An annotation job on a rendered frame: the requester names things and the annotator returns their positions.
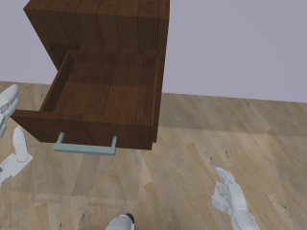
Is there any handle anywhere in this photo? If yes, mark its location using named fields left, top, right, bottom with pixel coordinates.
left=52, top=132, right=117, bottom=156

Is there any left robot shin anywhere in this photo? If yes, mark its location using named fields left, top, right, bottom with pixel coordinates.
left=119, top=215, right=131, bottom=221

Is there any cabinet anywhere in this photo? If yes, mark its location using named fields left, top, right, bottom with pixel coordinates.
left=23, top=0, right=170, bottom=143

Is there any right robot forearm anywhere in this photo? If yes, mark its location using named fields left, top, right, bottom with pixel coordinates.
left=230, top=209, right=261, bottom=230

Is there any robot right hand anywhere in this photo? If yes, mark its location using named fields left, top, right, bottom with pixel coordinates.
left=211, top=166, right=248, bottom=216

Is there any robot left foot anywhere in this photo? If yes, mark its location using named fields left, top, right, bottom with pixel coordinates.
left=126, top=214, right=134, bottom=223

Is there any robot left hand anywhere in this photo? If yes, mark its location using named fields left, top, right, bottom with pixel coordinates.
left=0, top=83, right=33, bottom=188

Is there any drawer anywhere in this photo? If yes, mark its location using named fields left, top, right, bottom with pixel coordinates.
left=10, top=49, right=159, bottom=150

